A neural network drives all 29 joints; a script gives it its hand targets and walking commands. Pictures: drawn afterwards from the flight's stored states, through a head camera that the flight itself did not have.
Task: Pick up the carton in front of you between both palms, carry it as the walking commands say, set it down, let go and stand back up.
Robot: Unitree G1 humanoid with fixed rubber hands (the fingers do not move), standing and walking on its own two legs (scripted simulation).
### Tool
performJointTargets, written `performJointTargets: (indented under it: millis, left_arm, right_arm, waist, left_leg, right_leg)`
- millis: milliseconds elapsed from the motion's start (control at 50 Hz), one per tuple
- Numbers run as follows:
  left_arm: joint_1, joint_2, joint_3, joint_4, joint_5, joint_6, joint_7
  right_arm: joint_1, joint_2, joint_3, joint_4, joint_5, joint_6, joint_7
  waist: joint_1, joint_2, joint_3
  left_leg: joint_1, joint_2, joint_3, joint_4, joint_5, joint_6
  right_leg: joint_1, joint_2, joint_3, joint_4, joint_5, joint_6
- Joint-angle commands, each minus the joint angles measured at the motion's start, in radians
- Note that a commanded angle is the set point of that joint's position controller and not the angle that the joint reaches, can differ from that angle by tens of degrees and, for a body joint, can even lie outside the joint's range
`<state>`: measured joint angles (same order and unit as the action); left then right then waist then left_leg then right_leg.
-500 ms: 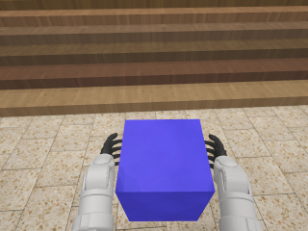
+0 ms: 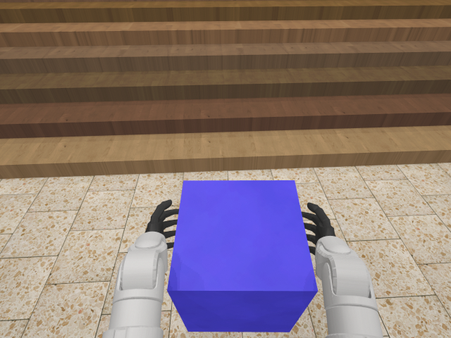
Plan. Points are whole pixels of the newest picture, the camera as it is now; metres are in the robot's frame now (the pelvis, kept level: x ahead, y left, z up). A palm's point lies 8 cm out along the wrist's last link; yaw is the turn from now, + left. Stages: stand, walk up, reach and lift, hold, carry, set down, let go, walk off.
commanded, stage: carry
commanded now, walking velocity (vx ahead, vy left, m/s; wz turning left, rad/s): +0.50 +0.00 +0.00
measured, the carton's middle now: (238, 259) +0.29 +0.00 -0.02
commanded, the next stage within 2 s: none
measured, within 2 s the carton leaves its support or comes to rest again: neither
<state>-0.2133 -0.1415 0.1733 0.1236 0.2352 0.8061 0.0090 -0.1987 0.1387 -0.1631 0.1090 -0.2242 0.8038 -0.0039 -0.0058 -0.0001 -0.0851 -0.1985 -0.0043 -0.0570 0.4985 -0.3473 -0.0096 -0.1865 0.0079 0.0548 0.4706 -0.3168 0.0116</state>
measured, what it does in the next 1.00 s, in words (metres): walks ahead: left foot, then right foot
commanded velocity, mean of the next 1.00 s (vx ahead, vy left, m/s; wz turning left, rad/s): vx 0.50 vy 0.00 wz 0.00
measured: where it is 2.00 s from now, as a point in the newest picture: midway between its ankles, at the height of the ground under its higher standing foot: (230, 198)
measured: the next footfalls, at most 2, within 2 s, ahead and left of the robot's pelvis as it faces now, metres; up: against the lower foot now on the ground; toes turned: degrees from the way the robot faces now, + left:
left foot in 0.52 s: +0.35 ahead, +0.11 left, +0.00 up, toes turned +11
right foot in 1.00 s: +0.71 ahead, -0.10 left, +0.00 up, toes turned -13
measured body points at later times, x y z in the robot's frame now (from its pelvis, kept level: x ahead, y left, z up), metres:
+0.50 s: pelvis +0.21 +0.02 -0.01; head +0.19 +0.03 +0.44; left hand +0.44 +0.18 +0.07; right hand +0.46 -0.13 +0.08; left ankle +0.29 +0.10 -0.73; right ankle +0.05 -0.11 -0.74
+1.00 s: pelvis +0.53 +0.00 -0.02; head +0.50 +0.00 +0.43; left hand +0.76 +0.15 +0.06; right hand +0.75 -0.15 +0.06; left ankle +0.32 +0.10 -0.74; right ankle +0.67 -0.09 -0.74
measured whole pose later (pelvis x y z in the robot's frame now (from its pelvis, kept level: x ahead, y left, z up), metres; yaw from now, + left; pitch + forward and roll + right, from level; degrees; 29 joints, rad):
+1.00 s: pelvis +0.53 +0.00 -0.02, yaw +0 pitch +3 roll -1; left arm 0.11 -0.14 0.04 -0.55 0.01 1.14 0.16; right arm 0.11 0.14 -0.03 -0.55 0.00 1.14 -0.15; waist -0.01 0.02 -0.12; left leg 0.13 0.06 0.19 0.35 -0.50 -0.02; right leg -0.51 -0.05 -0.25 0.49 -0.09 -0.04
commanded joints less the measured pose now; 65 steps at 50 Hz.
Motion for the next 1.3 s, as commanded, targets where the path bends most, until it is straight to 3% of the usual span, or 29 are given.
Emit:
performJointTargets:
  millis: [0,60,100,140,160,220,240,260,280,300,340,420,480,500,520,540,560,580,620,700,900,960,980,1000,1020,1040,1100,1160,1280]
  left_arm:
    - [-0.511,-0.905,-0.649,-0.169,-0.31,-0.013,-0.201]
    - [-0.5,-0.891,-0.71,-0.284,-0.349,0.047,-0.174]
    - [-0.473,-0.868,-0.735,-0.349,-0.368,0.095,-0.152]
    - [-0.464,-0.833,-0.755,-0.415,-0.393,0.144,-0.128]
    - [-0.455,-0.824,-0.767,-0.442,-0.411,0.166,-0.115]
    - [-0.325,-0.82,-0.765,-0.519,-0.434,0.23,-0.066]
    - [-0.257,-0.819,-0.75,-0.528,-0.426,0.248,-0.045]
    - [-0.197,-0.798,-0.713,-0.528,-0.399,0.262,-0.02]
    - [-0.149,-0.787,-0.689,-0.544,-0.378,0.276,0.003]
    - [-0.155,-0.784,-0.683,-0.602,-0.38,0.291,0.022]
    - [-0.162,-0.8,-0.693,-0.711,-0.401,0.309,0.049]
    - [-0.158,-0.723,-0.697,-0.801,-0.422,0.319,0.097]
    - [-0.112,-0.616,-0.685,-0.812,-0.432,0.325,0.137]
    - [-0.103,-0.577,-0.673,-0.811,-0.434,0.328,0.15]
    - [-0.116,-0.534,-0.655,-0.827,-0.437,0.335,0.161]
    - [-0.121,-0.512,-0.65,-0.834,-0.445,0.343,0.171]
    - [-0.122,-0.522,-0.654,-0.823,-0.453,0.348,0.176]
    - [-0.118,-0.541,-0.64,-0.806,-0.453,0.35,0.177]
    - [-0.091,-0.589,-0.612,-0.76,-0.431,0.344,0.178]
    - [-0.014,-0.648,-0.606,-0.702,-0.364,0.32,0.174]
    - [0.0,-0.61,-0.677,-0.752,-0.361,0.32,0.137]
    - [0.025,-0.605,-0.677,-0.742,-0.376,0.32,0.128]
    - [0.035,-0.603,-0.673,-0.737,-0.378,0.319,0.125]
    - [0.037,-0.601,-0.671,-0.734,-0.378,0.32,0.121]
    - [0.026,-0.61,-0.678,-0.729,-0.391,0.316,0.115]
    - [0.039,-0.653,-0.693,-0.73,-0.408,0.31,0.105]
    - [-0.029,-0.755,-0.728,-0.758,-0.423,0.276,0.074]
    - [-0.017,-0.774,-0.743,-0.746,-0.422,0.257,0.053]
    - [0.041,-0.676,-0.718,-0.749,-0.403,0.256,0.062]
  right_arm:
    - [-0.545,0.907,0.658,-0.173,0.317,-0.012,0.198]
    - [-0.532,0.903,0.717,-0.273,0.353,0.05,0.176]
    - [-0.483,0.873,0.723,-0.32,0.358,0.097,0.151]
    - [-0.392,0.837,0.699,-0.344,0.332,0.136,0.113]
    - [-0.365,0.826,0.69,-0.38,0.326,0.158,0.091]
    - [-0.274,0.815,0.707,-0.503,0.354,0.226,0.035]
    - [-0.257,0.793,0.713,-0.55,0.365,0.25,0.021]
    - [-0.273,0.779,0.72,-0.599,0.386,0.276,0.01]
    - [-0.283,0.768,0.73,-0.639,0.406,0.294,0.001]
    - [-0.277,0.769,0.738,-0.666,0.42,0.305,-0.01]
    - [-0.217,0.793,0.722,-0.701,0.44,0.318,-0.03]
    - [-0.119,0.731,0.656,-0.722,0.394,0.317,-0.102]
    - [-0.045,0.63,0.59,-0.719,0.354,0.315,-0.164]
    - [-0.024,0.6,0.57,-0.709,0.348,0.317,-0.181]
    - [-0.024,0.557,0.555,-0.716,0.345,0.318,-0.198]
    - [-0.046,0.535,0.551,-0.715,0.345,0.322,-0.21]
    - [-0.062,0.545,0.549,-0.739,0.363,0.326,-0.212]
    - [-0.084,0.566,0.564,-0.75,0.379,0.327,-0.211]
    - [-0.124,0.607,0.595,-0.754,0.395,0.326,-0.202]
    - [-0.104,0.638,0.644,-0.753,0.414,0.319,-0.163]
    - [-0.005,0.591,0.659,-0.74,0.392,0.321,-0.115]
    - [-0.001,0.584,0.66,-0.756,0.377,0.323,-0.12]
    - [0.006,0.577,0.661,-0.757,0.372,0.324,-0.122]
    - [0.0,0.57,0.667,-0.761,0.369,0.324,-0.124]
    - [0.011,0.587,0.678,-0.774,0.375,0.325,-0.123]
    - [-0.016,0.607,0.692,-0.782,0.383,0.32,-0.117]
    - [-0.017,0.741,0.708,-0.74,0.38,0.29,-0.09]
    - [0.021,0.781,0.71,-0.703,0.352,0.262,-0.08]
    - [0.042,0.711,0.711,-0.724,0.342,0.258,-0.101]
  waist:
    - [0.011,-0.058,-0.191]
    - [0.008,-0.065,-0.176]
    - [-0.001,0.069,-0.155]
    - [-0.012,0.255,-0.11]
    - [-0.015,0.228,-0.101]
    - [-0.001,0.101,-0.225]
    - [0.022,0.005,-0.258]
    - [0.034,-0.255,-0.263]
    - [0.036,-0.323,-0.219]
    - [0.042,-0.203,-0.182]
    - [0.044,-0.088,-0.17]
    - [0.029,-0.159,-0.167]
    - [0.007,-0.097,-0.214]
    - [-0.002,-0.042,-0.256]
    - [-0.023,0.139,-0.268]
    - [-0.018,0.268,-0.245]
    - [-0.017,0.174,-0.225]
    - [-0.016,0.111,-0.207]
    - [-0.006,-0.008,-0.2]
    - [-0.008,0.057,-0.169]
    - [-0.013,0.158,-0.013]
    - [0.012,0.16,-0.101]
    - [0.026,0.109,-0.168]
    - [0.043,-0.009,-0.237]
    - [0.035,-0.286,-0.297]
    - [0.032,-0.273,-0.273]
    - [0.017,-0.013,-0.238]
    - [0.016,-0.077,-0.217]
    - [0.015,-0.111,-0.098]
  left_leg:
    - [-0.05,0.05,0.038,0.002,-0.116,0.013]
    - [-0.068,0.058,0.036,-0.023,-0.16,0.026]
    - [0.032,0.166,-0.13,-0.135,-0.21,0.08]
    - [0.191,0.308,-0.358,-0.218,0.005,0.18]
    - [0.213,0.312,-0.346,-0.201,0.148,0.201]
    - [0.027,0.206,-0.058,-0.038,0.234,0.115]
    - [-0.146,0.129,0.082,0.141,0.252,0.056]
    - [-0.431,0.047,0.196,0.396,0.175,-0.002]
    - [-0.643,0.014,0.187,0.47,-0.143,-0.001]
    - [-0.709,0.04,0.142,0.484,-0.257,0.009]
    - [-0.741,0.078,0.144,0.399,-0.233,0.019]
    - [-0.383,0.035,0.238,0.121,0.088,0.018]
    - [0.084,-0.044,0.36,0.007,0.184,0.038]
    - [0.268,0.007,0.298,0.005,0.128,0.054]
    - [0.339,0.25,-0.122,-0.174,-0.175,0.118]
    - [0.408,0.457,-0.526,-0.31,-0.163,0.233]
    - [0.362,0.469,-0.51,-0.303,-0.083,0.271]
    - [0.302,0.443,-0.427,-0.29,0.045,0.266]
    - [0.205,0.393,-0.25,-0.311,0.107,0.208]
    - [0.162,0.301,-0.02,-0.365,0.142,0.147]
    - [0.248,0.241,0.199,-0.314,0.529,0.116]
    - [0.22,0.215,0.3,-0.044,0.808,0.073]
    - [0.121,0.178,0.311,0.138,0.739,0.045]
    - [-0.086,0.135,0.283,0.394,0.511,0.019]
    - [-0.392,-0.005,0.228,0.717,0.049,-0.018]
    - [-0.461,0.011,0.093,0.859,-0.097,0.013]
    - [-0.429,0.146,0.04,0.775,0.036,0.048]
    - [-0.378,0.142,0.095,0.594,0.111,0.032]
    - [-0.473,0.126,0.197,0.247,0.271,-0.003]
  right_leg:
    - [-0.039,-0.141,0.103,-0.139,-0.257,-0.068]
    - [-0.099,-0.154,0.12,-0.113,-0.306,-0.087]
    - [-0.245,-0.087,-0.012,0.089,-0.209,-0.05]
    - [-0.47,-0.025,-0.157,0.239,-0.165,-0.015]
    - [-0.48,-0.024,-0.166,0.187,-0.177,-0.017]
    - [-0.033,-0.007,-0.216,-0.053,0.02,-0.025]
    - [0.182,-0.087,-0.077,-0.154,0.006,-0.059]
    - [0.391,-0.291,0.222,-0.148,0.19,-0.153]
    - [0.479,-0.403,0.376,-0.154,0.478,-0.239]
    - [0.494,-0.417,0.353,-0.152,0.57,-0.263]
    - [0.504,-0.393,0.255,-0.179,0.44,-0.221]
    - [0.255,-0.279,-0.028,-0.222,0.353,-0.123]
    - [-0.015,-0.21,-0.196,-0.014,0.401,-0.066]
    - [-0.131,-0.179,-0.239,0.141,0.337,-0.04]
    - [-0.299,-0.096,-0.258,0.432,0.134,0.008]
    - [-0.533,0.001,-0.185,0.66,-0.174,0.014]
    - [-0.572,-0.082,-0.076,0.796,-0.169,-0.02]
    - [-0.581,-0.12,-0.066,0.829,-0.132,-0.042]
    - [-0.536,-0.175,-0.039,0.75,-0.008,-0.042]
    - [-0.482,-0.144,-0.121,0.493,0.096,-0.012]
    - [-0.393,-0.071,-0.28,0.075,0.286,-0.041]
    - [-0.098,0.022,-0.375,0.022,0.196,-0.056]
    - [0.107,0.017,-0.356,0.0,0.157,-0.053]
    - [0.298,-0.176,-0.058,-0.071,-0.068,-0.097]
    - [0.486,-0.447,0.434,-0.229,-0.18,-0.242]
    - [0.423,-0.451,0.481,-0.296,-0.004,-0.265]
    - [0.224,-0.375,0.159,-0.263,0.208,-0.178]
    - [0.134,-0.313,-0.009,-0.321,0.098,-0.125]
    - [0.178,-0.264,-0.147,-0.367,0.194,-0.136]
